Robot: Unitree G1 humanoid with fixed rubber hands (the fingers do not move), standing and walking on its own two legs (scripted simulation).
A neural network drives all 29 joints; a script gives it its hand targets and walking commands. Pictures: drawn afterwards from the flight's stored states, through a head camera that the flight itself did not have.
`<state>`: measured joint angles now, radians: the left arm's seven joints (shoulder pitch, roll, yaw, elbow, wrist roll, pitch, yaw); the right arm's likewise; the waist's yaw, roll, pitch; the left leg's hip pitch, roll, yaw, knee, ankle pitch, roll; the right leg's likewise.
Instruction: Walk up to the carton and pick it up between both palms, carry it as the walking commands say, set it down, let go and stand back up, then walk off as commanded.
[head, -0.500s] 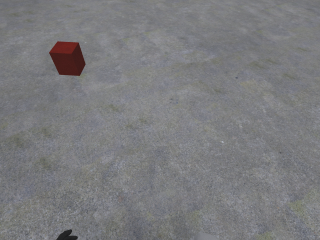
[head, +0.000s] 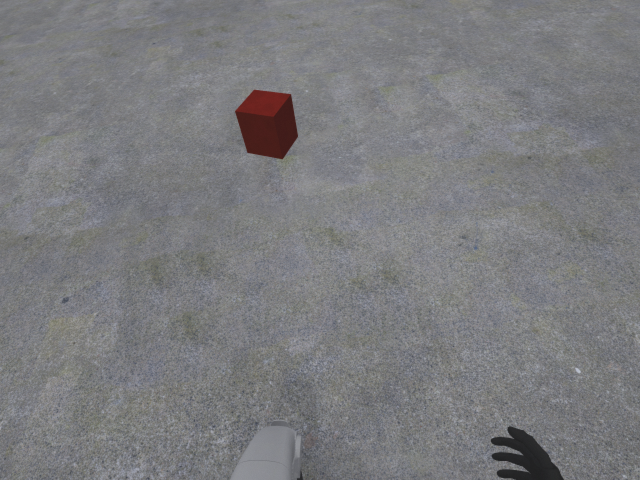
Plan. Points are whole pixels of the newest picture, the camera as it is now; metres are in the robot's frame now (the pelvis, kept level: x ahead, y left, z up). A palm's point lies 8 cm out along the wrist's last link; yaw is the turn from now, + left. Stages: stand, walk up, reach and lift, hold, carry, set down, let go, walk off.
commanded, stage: walk up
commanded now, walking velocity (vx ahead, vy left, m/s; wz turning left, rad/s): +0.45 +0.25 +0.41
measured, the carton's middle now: (268, 124) +1.75 +0.52 -0.65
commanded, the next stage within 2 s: none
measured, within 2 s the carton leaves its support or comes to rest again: neither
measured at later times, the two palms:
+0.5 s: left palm (163, 301) +0.39 +0.35 -0.10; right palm (471, 428) +0.22 -0.16 -0.11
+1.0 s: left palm (156, 321) +0.35 +0.35 -0.10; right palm (405, 205) +0.65 -0.09 -0.13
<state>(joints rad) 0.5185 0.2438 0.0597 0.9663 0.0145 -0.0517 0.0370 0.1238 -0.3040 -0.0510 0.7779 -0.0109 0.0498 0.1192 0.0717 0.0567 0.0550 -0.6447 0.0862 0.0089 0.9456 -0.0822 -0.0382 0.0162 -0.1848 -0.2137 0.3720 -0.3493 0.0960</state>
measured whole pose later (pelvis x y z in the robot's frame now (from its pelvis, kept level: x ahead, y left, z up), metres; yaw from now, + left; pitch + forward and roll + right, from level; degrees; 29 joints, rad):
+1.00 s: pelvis +0.49 +0.12 +0.01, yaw +11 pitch +0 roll +2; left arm 0.49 0.20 0.06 1.03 0.03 -0.07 0.00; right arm 0.12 -0.26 -0.04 0.94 -0.03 0.00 0.08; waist 0.07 0.02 0.05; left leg -0.56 0.09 0.02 0.78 -0.09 -0.03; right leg -0.07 -0.12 -0.14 0.34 -0.25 0.03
